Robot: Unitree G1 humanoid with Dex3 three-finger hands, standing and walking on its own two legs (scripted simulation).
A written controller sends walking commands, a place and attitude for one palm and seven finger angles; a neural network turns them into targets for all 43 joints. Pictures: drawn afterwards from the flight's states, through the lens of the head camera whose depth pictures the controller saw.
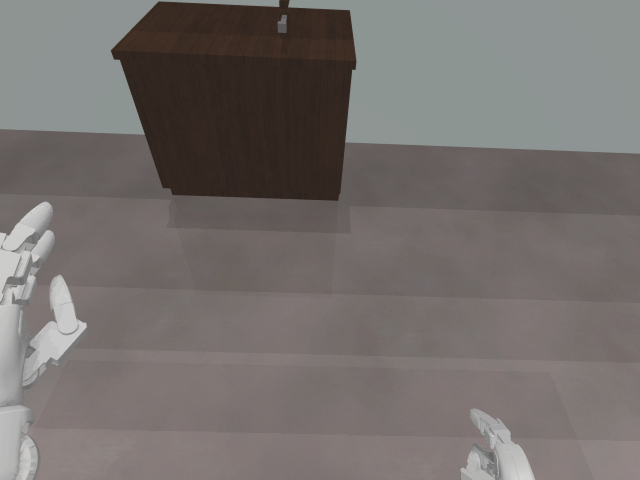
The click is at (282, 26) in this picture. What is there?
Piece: tap's lever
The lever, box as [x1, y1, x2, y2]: [278, 21, 286, 32]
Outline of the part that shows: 278,21 278,32 285,32 285,21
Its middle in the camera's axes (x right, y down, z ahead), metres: -0.13 -0.71 +1.30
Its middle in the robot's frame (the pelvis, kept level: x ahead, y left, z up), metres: +1.45 +0.22 +0.01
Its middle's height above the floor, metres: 0.79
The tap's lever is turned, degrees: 0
